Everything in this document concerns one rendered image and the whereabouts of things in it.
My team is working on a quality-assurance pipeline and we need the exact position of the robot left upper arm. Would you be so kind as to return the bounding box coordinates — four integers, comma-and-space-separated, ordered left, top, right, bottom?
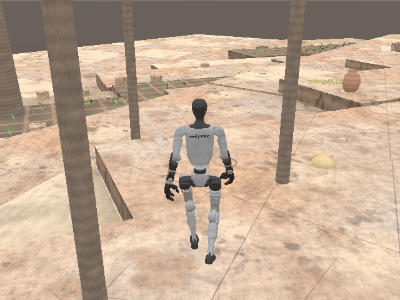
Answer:
172, 126, 187, 162

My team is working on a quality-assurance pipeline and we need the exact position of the robot left shin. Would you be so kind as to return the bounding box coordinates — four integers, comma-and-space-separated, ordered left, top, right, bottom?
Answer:
185, 202, 197, 241

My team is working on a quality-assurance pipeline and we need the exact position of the humanoid robot torso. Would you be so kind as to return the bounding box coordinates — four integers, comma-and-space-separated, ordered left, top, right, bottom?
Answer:
185, 123, 214, 188

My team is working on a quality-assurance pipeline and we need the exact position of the left robot hand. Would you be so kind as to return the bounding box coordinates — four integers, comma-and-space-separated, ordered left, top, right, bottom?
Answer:
164, 183, 179, 201

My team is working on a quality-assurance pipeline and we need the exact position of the right robot hand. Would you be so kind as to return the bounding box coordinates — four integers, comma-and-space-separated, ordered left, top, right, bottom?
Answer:
220, 172, 234, 185

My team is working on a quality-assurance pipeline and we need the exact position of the robot right forearm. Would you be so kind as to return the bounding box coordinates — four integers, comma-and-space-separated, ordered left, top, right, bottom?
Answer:
222, 150, 234, 174

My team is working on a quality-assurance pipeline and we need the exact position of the robot left forearm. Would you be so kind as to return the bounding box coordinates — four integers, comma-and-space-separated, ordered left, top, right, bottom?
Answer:
166, 152, 178, 184

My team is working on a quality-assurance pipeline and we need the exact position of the robot right upper arm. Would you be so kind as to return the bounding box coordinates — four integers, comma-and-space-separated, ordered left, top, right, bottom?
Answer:
212, 126, 229, 159

